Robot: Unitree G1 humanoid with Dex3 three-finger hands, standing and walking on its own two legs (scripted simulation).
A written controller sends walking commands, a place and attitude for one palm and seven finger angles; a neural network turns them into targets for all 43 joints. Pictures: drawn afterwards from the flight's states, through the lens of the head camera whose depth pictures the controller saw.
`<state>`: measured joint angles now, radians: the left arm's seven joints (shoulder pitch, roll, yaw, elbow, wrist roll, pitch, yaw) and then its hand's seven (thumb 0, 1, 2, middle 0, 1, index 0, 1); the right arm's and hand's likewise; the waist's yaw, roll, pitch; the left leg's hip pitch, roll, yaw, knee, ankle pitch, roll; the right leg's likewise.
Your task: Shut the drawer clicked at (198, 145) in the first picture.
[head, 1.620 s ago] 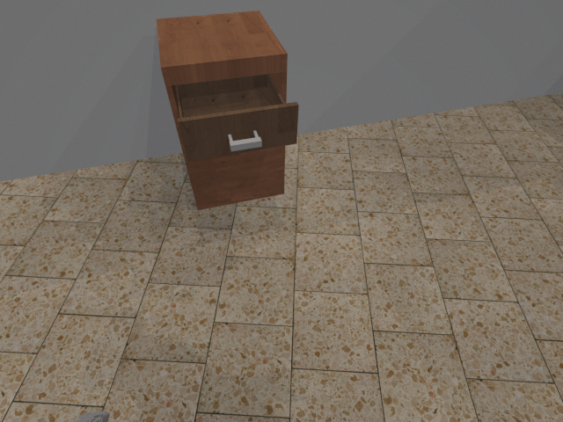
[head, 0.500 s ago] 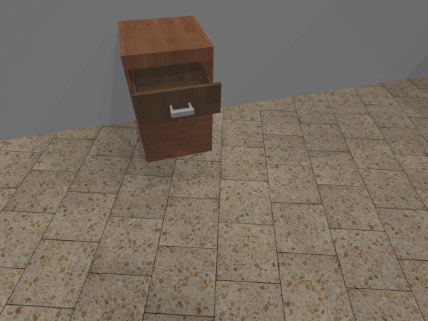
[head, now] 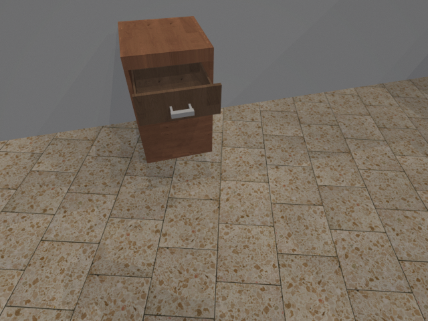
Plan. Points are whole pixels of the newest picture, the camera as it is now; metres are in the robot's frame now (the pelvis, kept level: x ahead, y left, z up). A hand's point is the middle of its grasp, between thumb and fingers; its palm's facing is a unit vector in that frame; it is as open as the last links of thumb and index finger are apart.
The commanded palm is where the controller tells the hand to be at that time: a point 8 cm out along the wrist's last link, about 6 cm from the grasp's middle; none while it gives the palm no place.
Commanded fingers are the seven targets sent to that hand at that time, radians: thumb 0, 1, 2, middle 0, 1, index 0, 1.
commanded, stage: walk to a spot facing it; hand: left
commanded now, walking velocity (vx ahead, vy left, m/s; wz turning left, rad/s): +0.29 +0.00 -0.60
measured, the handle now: (181, 110) +0.98 +0.21 -0.21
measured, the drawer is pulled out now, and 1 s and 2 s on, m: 0.22 0.22 0.22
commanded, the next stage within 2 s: turn to face it in 1.28 s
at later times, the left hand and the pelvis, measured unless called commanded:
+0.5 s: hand out of the picture +0.10 +0.14 -0.17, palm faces -0.14 -0.97 -0.19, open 7.4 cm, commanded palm none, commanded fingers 0.00 0.90 0.90 -0.20 -0.30 -0.20 -0.30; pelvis +0.10 -0.04 +0.00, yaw -13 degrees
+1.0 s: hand (178, 208) +0.45 +0.13 -0.17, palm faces -0.42 -0.88 -0.20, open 7.4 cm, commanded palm none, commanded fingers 0.00 0.90 0.90 -0.20 -0.30 -0.20 -0.30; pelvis +0.31 -0.03 -0.01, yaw -32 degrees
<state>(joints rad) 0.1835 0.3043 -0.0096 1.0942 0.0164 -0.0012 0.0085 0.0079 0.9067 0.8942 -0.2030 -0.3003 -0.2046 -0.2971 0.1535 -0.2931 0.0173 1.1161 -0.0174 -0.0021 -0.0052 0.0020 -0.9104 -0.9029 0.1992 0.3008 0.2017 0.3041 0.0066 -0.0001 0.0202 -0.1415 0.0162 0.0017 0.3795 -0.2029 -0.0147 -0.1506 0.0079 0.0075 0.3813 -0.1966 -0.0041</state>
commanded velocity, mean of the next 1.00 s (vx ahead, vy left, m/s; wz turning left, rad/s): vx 0.31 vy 0.00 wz -0.56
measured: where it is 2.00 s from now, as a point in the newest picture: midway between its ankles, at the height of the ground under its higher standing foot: (249, 292)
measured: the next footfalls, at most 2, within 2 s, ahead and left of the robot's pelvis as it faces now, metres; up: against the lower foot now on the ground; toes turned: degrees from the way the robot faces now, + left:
left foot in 0.78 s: +0.41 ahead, +0.04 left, +0.00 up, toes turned -17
right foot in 1.28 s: +0.41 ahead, -0.26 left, +0.00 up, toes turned -47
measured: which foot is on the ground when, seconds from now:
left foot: down 0.00-0.30, up 0.32-0.76, down 0.78-1.00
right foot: down 0.00-0.76, up 0.78-1.00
